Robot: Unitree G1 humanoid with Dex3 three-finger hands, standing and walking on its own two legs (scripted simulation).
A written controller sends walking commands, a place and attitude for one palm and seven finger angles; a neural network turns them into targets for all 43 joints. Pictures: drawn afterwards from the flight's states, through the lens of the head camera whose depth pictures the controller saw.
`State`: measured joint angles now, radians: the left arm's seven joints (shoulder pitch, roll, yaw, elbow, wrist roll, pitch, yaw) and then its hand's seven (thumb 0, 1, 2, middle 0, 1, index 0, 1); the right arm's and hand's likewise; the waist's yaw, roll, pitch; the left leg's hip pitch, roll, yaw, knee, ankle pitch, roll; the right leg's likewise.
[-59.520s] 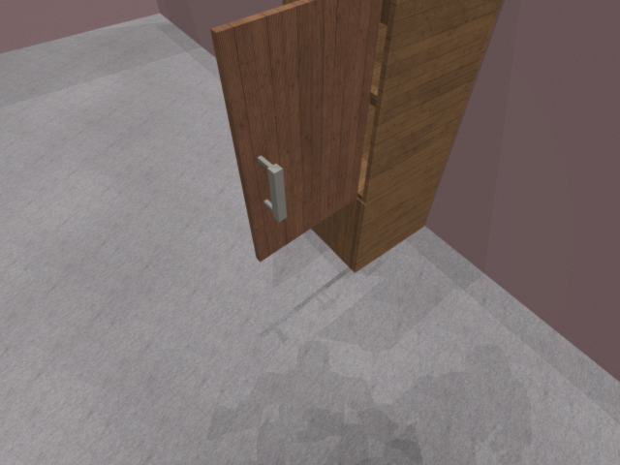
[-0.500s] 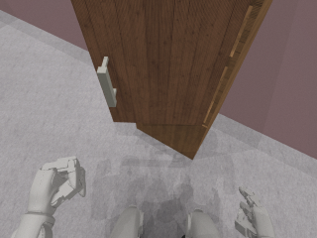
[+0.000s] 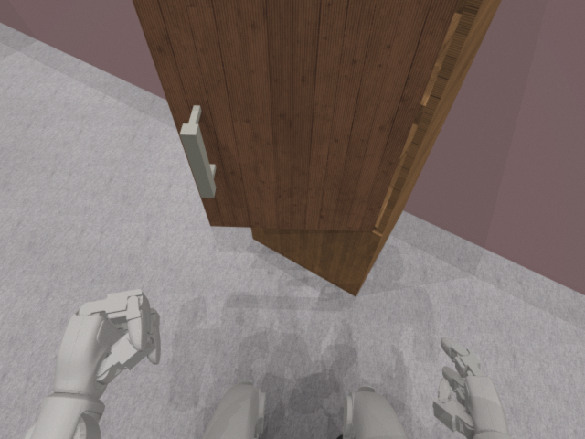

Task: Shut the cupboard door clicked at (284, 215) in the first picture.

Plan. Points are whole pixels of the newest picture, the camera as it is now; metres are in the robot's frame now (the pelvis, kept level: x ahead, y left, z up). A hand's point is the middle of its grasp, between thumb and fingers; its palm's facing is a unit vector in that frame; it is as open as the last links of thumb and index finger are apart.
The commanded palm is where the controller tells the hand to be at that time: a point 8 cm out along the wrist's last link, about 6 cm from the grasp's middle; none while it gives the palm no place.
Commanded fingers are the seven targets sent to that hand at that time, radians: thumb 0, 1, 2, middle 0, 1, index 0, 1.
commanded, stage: bring the fist close to the handle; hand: left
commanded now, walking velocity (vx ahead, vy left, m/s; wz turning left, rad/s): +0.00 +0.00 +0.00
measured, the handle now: (202, 154) +0.52 +0.19 +0.04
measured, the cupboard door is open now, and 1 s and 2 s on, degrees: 30 30 24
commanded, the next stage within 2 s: push the door shut along its arc in 1.34 s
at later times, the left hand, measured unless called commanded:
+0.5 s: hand (187, 264) +0.32 +0.16 +0.05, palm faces +0.00 -1.00 -0.04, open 3.1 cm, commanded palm +0.32 +0.22 +0.05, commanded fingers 0.00 0.90 0.90 -1.30 -1.50 -1.30 -1.50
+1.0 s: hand (217, 202) +0.42 +0.14 +0.05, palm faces +0.01 -1.00 -0.03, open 3.1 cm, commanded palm +0.40 +0.20 +0.05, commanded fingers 0.00 0.90 0.90 -1.30 -1.50 -1.30 -1.50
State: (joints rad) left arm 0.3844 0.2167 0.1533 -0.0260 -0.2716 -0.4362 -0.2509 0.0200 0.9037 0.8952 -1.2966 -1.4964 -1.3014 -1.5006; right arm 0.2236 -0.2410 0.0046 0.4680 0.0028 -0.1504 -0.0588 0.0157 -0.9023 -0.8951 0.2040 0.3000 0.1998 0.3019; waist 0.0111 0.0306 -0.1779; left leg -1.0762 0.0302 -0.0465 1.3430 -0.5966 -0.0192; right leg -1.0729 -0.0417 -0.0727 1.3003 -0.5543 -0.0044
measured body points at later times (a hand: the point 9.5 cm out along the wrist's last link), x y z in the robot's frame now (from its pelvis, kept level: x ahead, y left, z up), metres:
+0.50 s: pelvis +0.00 +0.01 +0.01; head +0.09 +0.01 +0.45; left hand +0.32 +0.22 +0.05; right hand +0.15 -0.24 -0.09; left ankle +0.03 +0.13 -0.61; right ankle +0.04 -0.12 -0.61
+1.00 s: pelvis +0.00 +0.00 +0.01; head +0.12 +0.00 +0.44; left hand +0.42 +0.20 +0.05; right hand +0.11 -0.26 -0.11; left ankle +0.03 +0.13 -0.61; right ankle +0.04 -0.12 -0.61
